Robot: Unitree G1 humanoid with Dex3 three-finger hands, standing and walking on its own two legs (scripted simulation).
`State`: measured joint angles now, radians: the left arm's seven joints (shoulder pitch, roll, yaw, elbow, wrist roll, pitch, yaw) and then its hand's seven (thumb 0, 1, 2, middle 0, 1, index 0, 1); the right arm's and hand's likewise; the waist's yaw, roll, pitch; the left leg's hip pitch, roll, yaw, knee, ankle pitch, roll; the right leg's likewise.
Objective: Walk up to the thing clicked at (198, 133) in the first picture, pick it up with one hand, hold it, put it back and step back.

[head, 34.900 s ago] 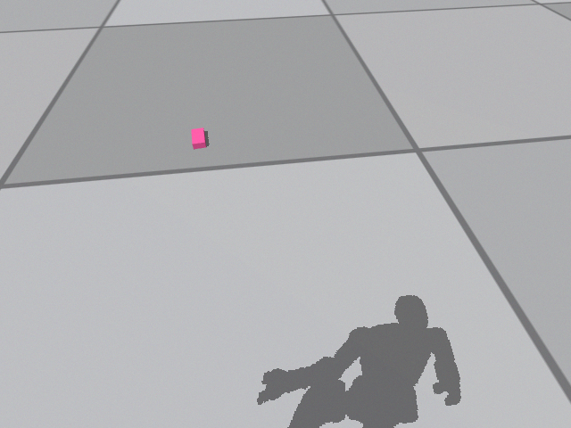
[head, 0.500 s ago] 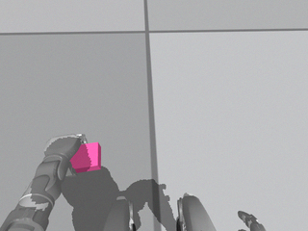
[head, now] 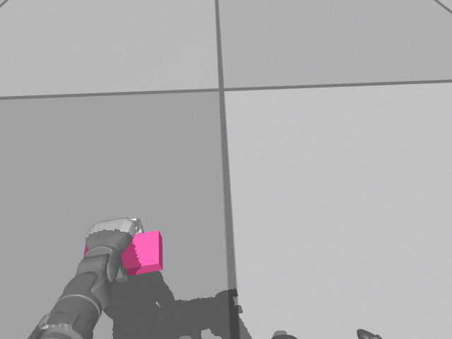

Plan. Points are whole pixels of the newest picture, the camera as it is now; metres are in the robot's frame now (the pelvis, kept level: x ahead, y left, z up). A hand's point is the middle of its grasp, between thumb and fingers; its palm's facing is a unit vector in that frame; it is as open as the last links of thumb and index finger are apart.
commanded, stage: hold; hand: left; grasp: from above
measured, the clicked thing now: (124, 255) +0.33 +0.23 -0.11
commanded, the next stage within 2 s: crouch in 2.00 s
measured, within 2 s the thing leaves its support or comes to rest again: neither
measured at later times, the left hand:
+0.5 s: hand (116, 235) +0.34 +0.22 -0.03, palm faces -0.46 -0.05 -0.89, open 10.2 cm
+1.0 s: hand (115, 236) +0.33 +0.21 -0.01, palm faces -0.46 -0.05 -0.89, open 10.2 cm
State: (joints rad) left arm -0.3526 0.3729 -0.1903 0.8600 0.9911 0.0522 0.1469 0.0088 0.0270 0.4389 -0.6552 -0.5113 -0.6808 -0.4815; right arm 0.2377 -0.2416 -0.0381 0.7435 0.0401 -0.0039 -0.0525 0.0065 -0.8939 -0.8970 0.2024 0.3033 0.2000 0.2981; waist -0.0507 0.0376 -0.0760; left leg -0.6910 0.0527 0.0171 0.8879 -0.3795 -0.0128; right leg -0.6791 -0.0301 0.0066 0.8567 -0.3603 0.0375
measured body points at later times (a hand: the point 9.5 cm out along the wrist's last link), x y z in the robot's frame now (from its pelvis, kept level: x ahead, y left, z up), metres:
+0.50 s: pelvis +0.03 +0.00 +0.03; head +0.07 -0.01 +0.48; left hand +0.36 +0.22 +0.02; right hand +0.14 -0.26 -0.10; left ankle +0.03 +0.13 -0.69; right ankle +0.04 -0.15 -0.69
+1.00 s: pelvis +0.03 -0.01 +0.04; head +0.05 -0.03 +0.49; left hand +0.35 +0.21 +0.04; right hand +0.16 -0.27 -0.08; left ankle +0.03 +0.13 -0.69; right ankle +0.04 -0.15 -0.69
